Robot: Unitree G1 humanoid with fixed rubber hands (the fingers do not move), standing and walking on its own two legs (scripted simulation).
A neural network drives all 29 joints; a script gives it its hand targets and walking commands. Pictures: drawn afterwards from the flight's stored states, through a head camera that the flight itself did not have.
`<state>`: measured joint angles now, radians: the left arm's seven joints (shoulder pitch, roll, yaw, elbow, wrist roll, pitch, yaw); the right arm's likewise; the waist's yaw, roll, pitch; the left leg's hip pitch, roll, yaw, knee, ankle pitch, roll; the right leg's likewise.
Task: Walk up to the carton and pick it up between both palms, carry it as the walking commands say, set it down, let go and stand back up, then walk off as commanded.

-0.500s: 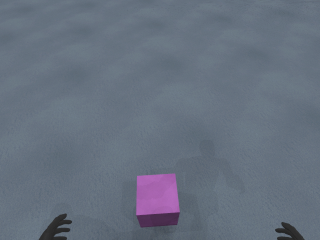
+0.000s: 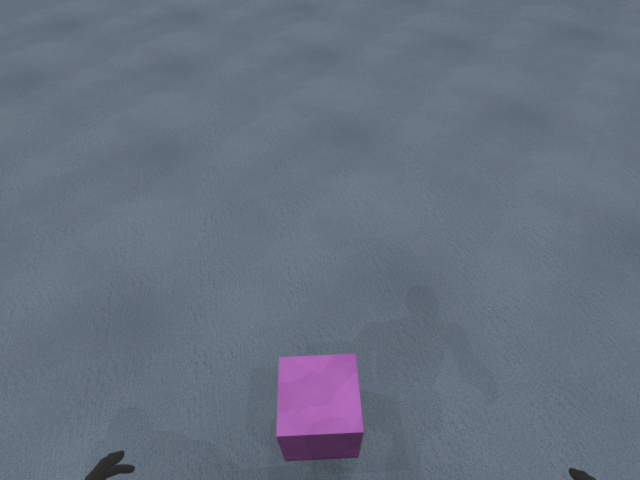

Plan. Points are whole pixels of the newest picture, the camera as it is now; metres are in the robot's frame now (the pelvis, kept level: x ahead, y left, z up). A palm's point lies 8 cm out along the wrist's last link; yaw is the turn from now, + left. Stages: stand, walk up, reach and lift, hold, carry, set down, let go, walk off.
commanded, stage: reach and lift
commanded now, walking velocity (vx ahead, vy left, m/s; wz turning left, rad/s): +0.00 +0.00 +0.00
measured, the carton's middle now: (319, 408) +0.42 +0.04 -0.65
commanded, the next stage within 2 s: none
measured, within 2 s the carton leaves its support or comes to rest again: neither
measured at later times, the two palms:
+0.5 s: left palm (142, 436) +0.21 +0.28 -0.12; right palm (528, 435) +0.21 -0.27 -0.12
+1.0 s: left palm (187, 370) +0.32 +0.25 -0.17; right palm (457, 362) +0.34 -0.21 -0.17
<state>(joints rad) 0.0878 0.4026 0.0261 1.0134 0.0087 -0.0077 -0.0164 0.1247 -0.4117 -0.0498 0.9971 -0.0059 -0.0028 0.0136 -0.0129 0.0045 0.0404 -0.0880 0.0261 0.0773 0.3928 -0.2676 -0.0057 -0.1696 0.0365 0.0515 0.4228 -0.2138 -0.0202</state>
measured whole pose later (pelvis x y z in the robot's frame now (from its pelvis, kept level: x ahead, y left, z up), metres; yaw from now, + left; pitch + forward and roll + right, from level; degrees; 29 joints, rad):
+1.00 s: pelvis -0.09 -0.01 -0.08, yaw +5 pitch +27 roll +1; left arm -0.80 0.32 0.21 0.80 -0.01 0.27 -0.02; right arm -0.76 -0.28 -0.21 0.76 0.02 0.27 -0.03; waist -0.03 0.00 0.08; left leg -1.13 -0.02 0.00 0.98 -0.32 -0.01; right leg -1.16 0.00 0.00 0.96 -0.27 -0.01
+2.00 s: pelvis -0.10 -0.01 -0.22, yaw +5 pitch +50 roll +0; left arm -1.29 0.28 0.30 0.94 0.02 0.15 0.05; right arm -1.26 -0.25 -0.35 0.92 -0.03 0.15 -0.07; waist -0.02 0.00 -0.01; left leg -1.90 -0.05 -0.03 1.51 -0.48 -0.02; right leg -1.93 0.03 0.02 1.48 -0.42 0.00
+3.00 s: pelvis -0.12 -0.01 -0.41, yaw +6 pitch +35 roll +0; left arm -1.55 0.40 0.04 1.15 -0.23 0.08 0.11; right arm -1.55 -0.39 -0.13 1.19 0.22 0.06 -0.11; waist -0.03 0.00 0.43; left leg -2.22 -0.07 -0.01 2.24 -0.63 -0.03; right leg -2.26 0.02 0.00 2.21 -0.57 0.01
